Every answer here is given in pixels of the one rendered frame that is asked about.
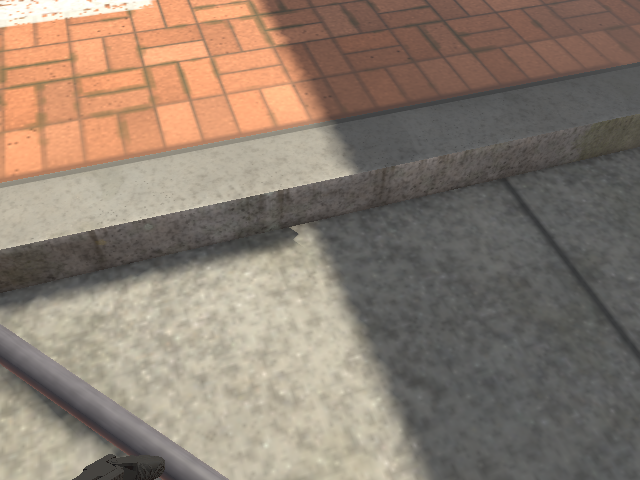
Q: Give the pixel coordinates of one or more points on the left robot hand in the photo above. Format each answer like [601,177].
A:
[142,467]

